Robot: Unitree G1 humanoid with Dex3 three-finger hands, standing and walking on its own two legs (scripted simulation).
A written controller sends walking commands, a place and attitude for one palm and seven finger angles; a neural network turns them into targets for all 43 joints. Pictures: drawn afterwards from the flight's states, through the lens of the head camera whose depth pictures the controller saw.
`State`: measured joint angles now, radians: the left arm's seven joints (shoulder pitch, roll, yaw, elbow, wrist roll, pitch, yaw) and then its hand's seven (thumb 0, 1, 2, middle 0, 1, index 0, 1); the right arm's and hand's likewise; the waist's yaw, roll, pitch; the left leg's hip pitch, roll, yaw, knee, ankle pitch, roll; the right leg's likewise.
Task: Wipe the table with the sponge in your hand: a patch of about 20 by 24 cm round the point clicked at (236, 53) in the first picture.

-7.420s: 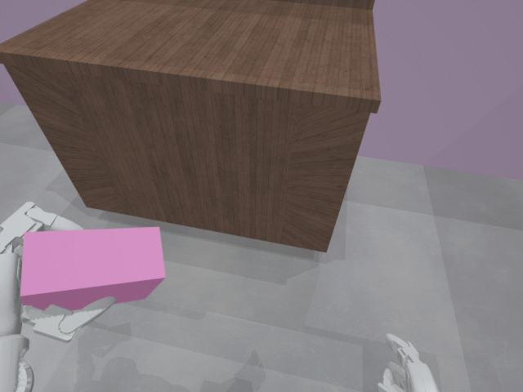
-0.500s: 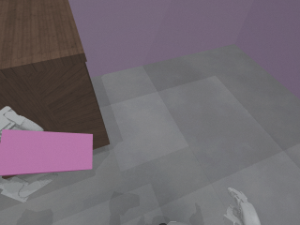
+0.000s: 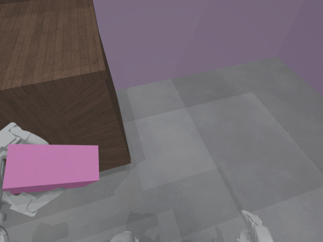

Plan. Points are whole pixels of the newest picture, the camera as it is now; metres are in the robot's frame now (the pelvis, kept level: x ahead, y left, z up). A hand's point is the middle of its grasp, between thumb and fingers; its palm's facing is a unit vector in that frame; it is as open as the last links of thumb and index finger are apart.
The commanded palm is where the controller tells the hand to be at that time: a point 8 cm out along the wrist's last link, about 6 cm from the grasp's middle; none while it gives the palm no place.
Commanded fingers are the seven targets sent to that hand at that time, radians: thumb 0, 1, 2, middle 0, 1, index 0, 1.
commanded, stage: take the last steps up to it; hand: left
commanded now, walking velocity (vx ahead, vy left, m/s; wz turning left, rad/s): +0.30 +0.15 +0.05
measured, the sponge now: (66, 168) +0.23 +0.19 +0.14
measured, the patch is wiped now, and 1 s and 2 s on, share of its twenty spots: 0.00 0.00 0.00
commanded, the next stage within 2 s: come to a stop and stand still in 0.68 s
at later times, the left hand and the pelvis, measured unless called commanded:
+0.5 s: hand (38, 121) +0.32 +0.27 +0.16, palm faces +0.38 -0.76 -0.52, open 10.6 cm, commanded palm +0.26 +0.32 +0.17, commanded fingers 0.00 0.10 1.30 -1.20 -1.60 -1.20 -1.60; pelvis +0.11 +0.03 -0.01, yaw +2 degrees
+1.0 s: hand (33, 88) +0.41 +0.32 +0.17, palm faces +0.34 -0.80 -0.49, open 10.6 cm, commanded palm +0.35 +0.37 +0.17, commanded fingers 0.00 0.10 1.30 -1.20 -1.60 -1.20 -1.60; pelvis +0.19 +0.09 -0.01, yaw +0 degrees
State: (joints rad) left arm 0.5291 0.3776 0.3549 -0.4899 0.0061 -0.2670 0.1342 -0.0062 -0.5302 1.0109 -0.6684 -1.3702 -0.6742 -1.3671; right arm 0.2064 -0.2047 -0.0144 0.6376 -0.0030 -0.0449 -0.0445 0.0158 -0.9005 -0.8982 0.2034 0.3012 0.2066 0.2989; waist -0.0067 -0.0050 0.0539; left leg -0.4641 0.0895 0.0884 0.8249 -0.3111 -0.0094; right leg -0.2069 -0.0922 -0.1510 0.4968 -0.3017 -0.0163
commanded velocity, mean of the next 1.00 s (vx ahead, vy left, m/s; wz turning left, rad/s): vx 0.12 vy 0.08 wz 0.01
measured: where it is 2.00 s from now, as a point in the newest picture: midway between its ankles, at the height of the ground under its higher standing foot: outside the picture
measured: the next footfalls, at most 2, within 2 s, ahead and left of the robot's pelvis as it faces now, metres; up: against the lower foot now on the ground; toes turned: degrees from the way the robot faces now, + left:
left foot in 0.12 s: +0.11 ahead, +0.17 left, +0.00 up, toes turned +9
right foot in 0.36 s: +0.14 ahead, -0.07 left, +0.00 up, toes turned -9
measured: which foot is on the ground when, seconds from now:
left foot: up 0.00-0.10, down 0.12-0.38, up 0.40-0.70, down 0.72-1.00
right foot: down 0.00-0.12, up 0.14-0.34, down 0.36-0.72, up 0.74-1.00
